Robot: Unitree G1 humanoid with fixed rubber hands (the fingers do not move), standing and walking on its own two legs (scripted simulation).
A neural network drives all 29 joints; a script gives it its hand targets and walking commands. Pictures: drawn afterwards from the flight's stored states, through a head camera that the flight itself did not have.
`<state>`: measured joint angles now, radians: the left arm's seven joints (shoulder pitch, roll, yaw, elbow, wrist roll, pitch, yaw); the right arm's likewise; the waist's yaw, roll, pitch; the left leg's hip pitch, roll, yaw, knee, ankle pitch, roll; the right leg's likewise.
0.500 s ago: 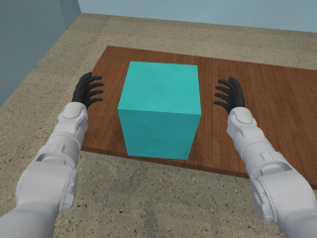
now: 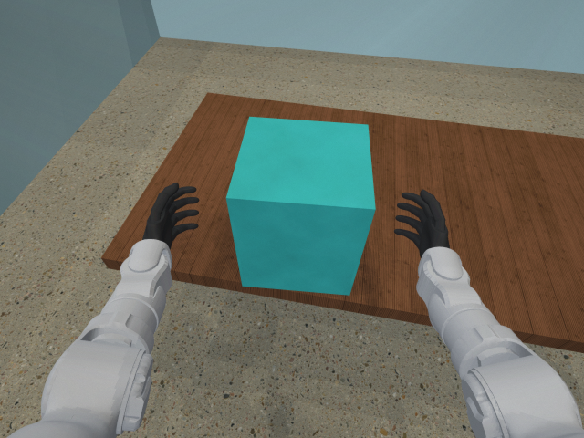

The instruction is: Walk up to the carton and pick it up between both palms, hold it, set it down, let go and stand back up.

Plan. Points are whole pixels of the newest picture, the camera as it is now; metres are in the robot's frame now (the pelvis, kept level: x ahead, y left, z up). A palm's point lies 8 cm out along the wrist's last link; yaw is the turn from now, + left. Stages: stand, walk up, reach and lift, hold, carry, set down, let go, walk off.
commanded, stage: set down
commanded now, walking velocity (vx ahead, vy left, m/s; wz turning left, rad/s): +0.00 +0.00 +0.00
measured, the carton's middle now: (301, 209) +0.51 +0.00 -0.01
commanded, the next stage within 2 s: let go in 1.88 s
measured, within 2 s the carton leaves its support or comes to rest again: neither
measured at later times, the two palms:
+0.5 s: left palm (153, 295) +0.33 +0.22 +0.00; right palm (428, 302) +0.31 -0.18 +0.00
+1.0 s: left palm (149, 345) +0.27 +0.23 -0.04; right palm (440, 346) +0.26 -0.20 -0.04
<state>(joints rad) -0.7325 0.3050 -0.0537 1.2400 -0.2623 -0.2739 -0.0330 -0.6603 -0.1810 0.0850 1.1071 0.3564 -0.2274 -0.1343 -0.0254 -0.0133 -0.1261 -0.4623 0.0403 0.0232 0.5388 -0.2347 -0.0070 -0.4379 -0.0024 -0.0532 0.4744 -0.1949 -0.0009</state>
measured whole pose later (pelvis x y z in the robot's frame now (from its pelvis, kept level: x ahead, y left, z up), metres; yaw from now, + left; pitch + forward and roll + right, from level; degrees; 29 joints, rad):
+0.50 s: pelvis +0.01 +0.00 +0.00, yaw +0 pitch +4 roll -2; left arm -0.37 0.26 0.00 1.02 -0.18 -0.39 -0.06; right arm -0.35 -0.11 0.05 1.03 0.27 -0.45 -0.13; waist -0.02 0.00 -0.05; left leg -0.37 0.04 0.00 0.59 -0.29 -0.01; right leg -0.33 0.01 -0.06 0.51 -0.24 0.00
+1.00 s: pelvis +0.02 +0.00 +0.00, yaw +0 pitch -1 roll -1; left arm -0.05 0.27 -0.03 0.76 -0.17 -0.35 -0.04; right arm -0.09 -0.11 0.02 0.91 0.18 -0.48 -0.07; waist -0.01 -0.02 0.03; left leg -0.24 0.04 0.00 0.58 -0.33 -0.01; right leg -0.22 0.01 -0.04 0.52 -0.28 0.00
